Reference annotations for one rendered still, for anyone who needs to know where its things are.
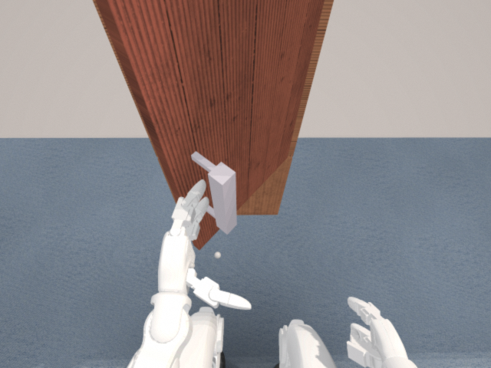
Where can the right robot hand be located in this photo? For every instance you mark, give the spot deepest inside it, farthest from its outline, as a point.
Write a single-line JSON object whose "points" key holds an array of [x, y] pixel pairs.
{"points": [[372, 348]]}

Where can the robot thigh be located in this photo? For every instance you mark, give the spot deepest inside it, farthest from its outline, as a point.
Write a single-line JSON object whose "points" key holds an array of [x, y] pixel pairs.
{"points": [[206, 340], [301, 347]]}

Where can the robot right thigh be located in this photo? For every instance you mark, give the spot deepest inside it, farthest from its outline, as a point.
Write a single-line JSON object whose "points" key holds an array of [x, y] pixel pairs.
{"points": [[301, 347]]}

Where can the left robot hand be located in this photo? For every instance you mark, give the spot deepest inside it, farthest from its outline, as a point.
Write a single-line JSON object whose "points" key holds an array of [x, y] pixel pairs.
{"points": [[174, 274]]}

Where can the robot left forearm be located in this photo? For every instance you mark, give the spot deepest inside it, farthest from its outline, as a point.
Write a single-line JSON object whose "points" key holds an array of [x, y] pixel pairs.
{"points": [[167, 330]]}

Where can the cupboard door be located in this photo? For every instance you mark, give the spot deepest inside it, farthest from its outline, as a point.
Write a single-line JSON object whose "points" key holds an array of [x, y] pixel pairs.
{"points": [[221, 77]]}

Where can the handle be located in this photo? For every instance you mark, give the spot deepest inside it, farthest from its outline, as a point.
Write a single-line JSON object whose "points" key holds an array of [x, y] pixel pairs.
{"points": [[222, 182]]}

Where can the robot left thigh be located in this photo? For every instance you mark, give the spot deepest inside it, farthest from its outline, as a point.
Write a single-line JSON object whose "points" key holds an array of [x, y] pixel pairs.
{"points": [[206, 340]]}

